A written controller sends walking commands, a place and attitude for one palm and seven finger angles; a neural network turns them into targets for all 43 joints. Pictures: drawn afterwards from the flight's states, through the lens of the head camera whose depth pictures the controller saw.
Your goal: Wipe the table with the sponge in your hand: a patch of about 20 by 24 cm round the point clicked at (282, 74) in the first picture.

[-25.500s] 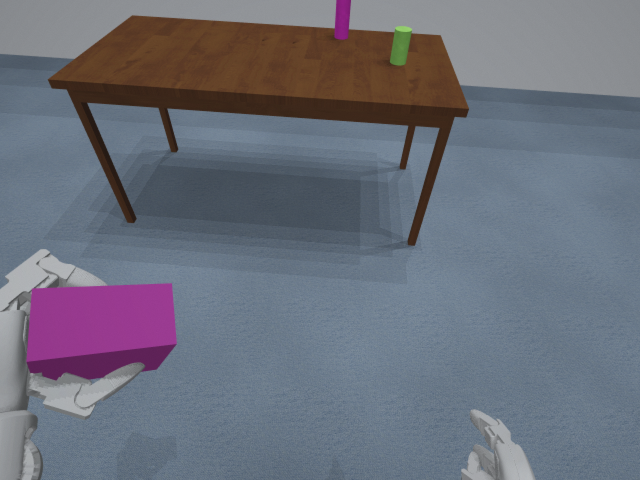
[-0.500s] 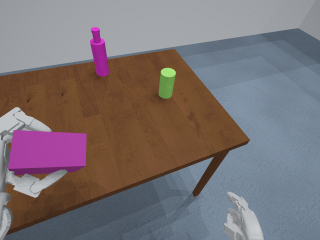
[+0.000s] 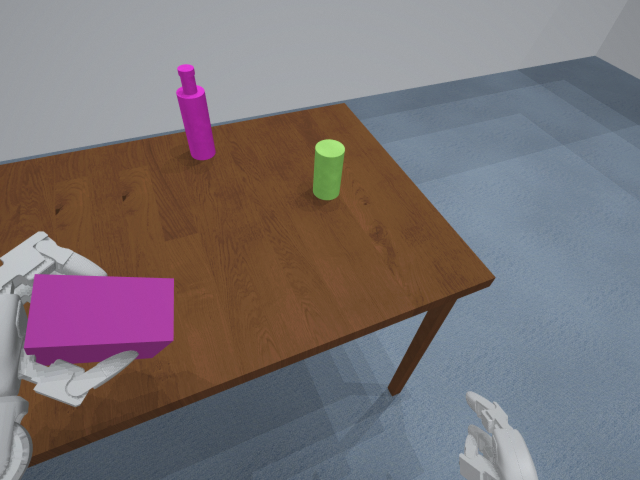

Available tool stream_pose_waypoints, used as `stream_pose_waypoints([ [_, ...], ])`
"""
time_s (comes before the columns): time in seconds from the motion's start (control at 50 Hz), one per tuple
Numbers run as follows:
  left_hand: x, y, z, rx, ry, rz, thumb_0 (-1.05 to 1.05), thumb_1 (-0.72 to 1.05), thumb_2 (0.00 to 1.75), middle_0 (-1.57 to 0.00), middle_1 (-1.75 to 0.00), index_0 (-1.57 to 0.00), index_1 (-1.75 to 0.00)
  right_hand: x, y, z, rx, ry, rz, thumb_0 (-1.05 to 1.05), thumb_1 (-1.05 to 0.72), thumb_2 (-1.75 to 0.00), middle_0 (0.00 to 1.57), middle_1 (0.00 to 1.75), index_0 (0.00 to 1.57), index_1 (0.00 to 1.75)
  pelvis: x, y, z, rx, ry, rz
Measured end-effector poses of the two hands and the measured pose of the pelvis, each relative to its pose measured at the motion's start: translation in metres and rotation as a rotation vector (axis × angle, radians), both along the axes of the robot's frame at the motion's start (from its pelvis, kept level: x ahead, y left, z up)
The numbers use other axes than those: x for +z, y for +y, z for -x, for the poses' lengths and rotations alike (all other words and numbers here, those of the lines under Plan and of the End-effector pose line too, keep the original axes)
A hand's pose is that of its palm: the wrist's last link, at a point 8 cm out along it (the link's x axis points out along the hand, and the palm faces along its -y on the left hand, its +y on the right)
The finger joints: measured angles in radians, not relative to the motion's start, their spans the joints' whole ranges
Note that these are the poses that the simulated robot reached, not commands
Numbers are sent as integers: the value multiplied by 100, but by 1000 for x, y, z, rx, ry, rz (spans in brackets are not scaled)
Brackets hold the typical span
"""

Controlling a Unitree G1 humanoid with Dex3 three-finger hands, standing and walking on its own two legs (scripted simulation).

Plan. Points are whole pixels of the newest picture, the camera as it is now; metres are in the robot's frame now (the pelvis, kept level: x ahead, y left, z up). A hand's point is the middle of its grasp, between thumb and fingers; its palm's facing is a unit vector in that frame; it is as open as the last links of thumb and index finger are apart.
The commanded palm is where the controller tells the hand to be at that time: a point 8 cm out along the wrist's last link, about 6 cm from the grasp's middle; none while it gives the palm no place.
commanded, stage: turn the palm down, sponge in hand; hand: left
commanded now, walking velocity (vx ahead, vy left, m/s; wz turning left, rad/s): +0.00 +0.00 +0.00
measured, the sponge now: (122, 322) +0.23 +0.22 +0.13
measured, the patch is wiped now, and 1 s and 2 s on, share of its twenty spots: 0.00 0.00 0.00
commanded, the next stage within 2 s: none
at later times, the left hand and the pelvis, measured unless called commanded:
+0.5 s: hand (120, 347) +0.21 +0.22 +0.12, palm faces +0.30 -0.72 -0.63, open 10.1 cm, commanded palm +0.17 +0.26 +0.17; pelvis +0.00 -0.05 -0.01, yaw +3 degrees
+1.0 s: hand (127, 330) +0.22 +0.22 +0.12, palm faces +0.29 -0.43 -0.85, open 10.1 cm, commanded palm +0.19 +0.24 +0.16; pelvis +0.02 -0.07 -0.02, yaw +3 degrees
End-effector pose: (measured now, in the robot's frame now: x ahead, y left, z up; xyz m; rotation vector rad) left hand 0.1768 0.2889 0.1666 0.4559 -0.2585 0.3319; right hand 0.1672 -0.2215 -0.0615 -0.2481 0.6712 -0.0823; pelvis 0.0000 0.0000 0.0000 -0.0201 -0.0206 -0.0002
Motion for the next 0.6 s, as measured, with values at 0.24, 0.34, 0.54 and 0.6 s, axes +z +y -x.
stream_pose_waypoints([
  [0.24,40,21,-36,105,-30,-92,-1,-51,104,-73,-134,-74,-134,-16,-12,-7,90,49,8,2,-91,-90,20,30,20,30,-6,-19,2,38,-3,-18],
  [0.34,20,-5,-29,116,197,-112,-1,-51,104,-73,-134,-74,-134,-18,-22,-21,69,-9,-51,2,-91,-90,20,30,20,30,-6,-23,-4,29,-10,-21],
  [0.54,-9,-33,10,160,200,-237,-1,-51,104,-73,-134,-74,-133,-25,-44,-38,129,13,9,1,-91,-90,20,30,20,30,-14,-59,-5,66,18,-26],
  [0.6,3,-25,13,262,157,-304,-1,-51,104,-73,-134,-74,-133,-31,-53,-40,145,33,20,1,-91,-90,20,30,20,30,-16,-67,-6,85,20,-20],
])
